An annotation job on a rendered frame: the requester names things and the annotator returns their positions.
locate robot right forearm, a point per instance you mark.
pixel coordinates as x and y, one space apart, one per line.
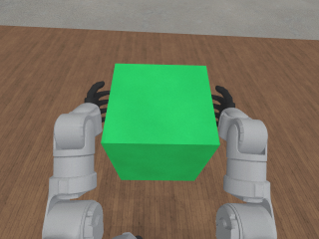
246 152

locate robot left hand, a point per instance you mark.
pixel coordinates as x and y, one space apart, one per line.
93 97

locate robot left shin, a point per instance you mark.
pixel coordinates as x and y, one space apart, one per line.
128 233

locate right robot upper arm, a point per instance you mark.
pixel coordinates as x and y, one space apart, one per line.
244 221

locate robot left forearm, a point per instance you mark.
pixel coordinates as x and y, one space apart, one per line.
73 150

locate left robot upper arm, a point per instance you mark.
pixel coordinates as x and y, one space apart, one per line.
74 219

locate robot right hand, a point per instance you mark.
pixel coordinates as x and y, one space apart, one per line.
226 101

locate carton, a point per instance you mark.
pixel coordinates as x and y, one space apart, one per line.
160 122

